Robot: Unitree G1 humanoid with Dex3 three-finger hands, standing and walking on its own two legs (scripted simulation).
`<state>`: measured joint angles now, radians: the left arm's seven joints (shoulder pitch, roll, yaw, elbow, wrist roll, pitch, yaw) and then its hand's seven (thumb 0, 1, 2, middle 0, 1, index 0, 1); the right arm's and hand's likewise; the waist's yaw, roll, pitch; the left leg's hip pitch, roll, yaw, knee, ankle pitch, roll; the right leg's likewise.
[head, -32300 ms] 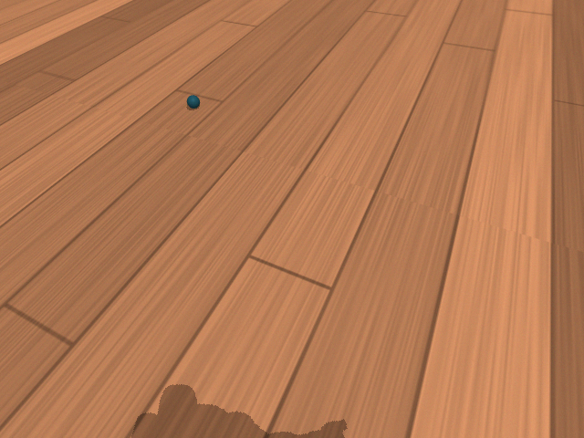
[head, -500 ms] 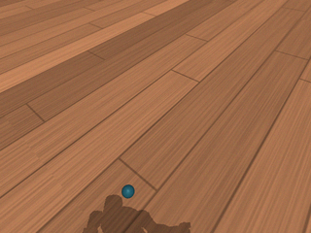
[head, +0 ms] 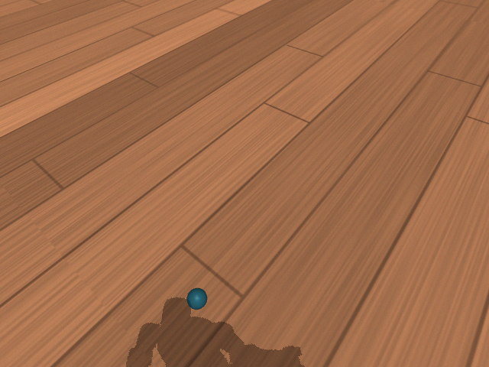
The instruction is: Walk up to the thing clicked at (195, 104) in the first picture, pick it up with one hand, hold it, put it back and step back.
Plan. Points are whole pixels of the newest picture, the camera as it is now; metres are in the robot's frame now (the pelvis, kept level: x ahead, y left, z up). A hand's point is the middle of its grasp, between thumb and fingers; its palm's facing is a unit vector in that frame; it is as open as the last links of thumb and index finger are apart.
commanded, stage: stand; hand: left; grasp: from above
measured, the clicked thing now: (197, 298) +0.48 +0.24 -0.74
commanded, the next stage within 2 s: step back in 1.24 s
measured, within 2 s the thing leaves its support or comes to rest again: neither
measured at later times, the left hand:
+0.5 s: hand out of the picture +0.09 +0.24 -0.16, palm faces +0.02 -0.94 -0.33, open 7.3 cm
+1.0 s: hand out of the picture +0.07 +0.24 -0.16, palm faces +0.01 -0.94 -0.33, open 7.4 cm
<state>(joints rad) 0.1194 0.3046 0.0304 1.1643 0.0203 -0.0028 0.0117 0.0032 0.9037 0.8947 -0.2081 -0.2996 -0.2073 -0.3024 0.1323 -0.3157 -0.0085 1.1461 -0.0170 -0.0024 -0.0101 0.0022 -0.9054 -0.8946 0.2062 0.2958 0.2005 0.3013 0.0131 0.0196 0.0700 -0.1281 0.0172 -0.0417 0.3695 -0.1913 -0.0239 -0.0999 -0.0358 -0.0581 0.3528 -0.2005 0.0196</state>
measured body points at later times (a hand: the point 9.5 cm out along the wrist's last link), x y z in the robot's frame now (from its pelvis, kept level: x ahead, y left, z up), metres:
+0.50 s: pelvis +0.01 +0.00 +0.00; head +0.02 -0.01 +0.45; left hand +0.09 +0.29 -0.13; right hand +0.09 -0.29 -0.14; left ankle +0.01 +0.14 -0.75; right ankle +0.00 -0.13 -0.75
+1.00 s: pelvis +0.01 +0.00 +0.00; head +0.01 -0.01 +0.45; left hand +0.07 +0.29 -0.13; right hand +0.08 -0.30 -0.14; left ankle +0.01 +0.14 -0.75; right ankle +0.00 -0.13 -0.75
